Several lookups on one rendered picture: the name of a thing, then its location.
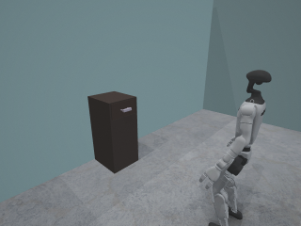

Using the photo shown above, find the robot left hand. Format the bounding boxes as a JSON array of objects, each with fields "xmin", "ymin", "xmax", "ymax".
[{"xmin": 199, "ymin": 166, "xmax": 221, "ymax": 189}]

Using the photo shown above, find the handle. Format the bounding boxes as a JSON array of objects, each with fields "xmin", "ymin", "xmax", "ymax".
[{"xmin": 121, "ymin": 107, "xmax": 132, "ymax": 112}]

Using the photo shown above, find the robot left upper arm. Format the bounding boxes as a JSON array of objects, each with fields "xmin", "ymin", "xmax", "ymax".
[{"xmin": 239, "ymin": 104, "xmax": 256, "ymax": 147}]

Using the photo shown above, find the robot left shin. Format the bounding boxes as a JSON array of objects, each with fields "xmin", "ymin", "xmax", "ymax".
[{"xmin": 212, "ymin": 193, "xmax": 229, "ymax": 226}]

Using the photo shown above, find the robot right hand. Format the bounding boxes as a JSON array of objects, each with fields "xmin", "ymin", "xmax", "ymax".
[{"xmin": 227, "ymin": 136, "xmax": 235, "ymax": 147}]

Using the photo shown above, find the robot left forearm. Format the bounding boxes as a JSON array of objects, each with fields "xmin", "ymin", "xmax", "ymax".
[{"xmin": 214, "ymin": 137, "xmax": 246, "ymax": 171}]

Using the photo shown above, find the humanoid robot head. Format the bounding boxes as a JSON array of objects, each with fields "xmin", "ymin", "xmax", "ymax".
[{"xmin": 246, "ymin": 70, "xmax": 272, "ymax": 105}]

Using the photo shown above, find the drawer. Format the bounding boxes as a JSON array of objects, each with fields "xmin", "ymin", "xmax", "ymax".
[{"xmin": 111, "ymin": 98, "xmax": 135, "ymax": 120}]

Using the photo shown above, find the cabinet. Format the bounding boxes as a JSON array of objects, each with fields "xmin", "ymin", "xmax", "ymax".
[{"xmin": 87, "ymin": 91, "xmax": 138, "ymax": 173}]

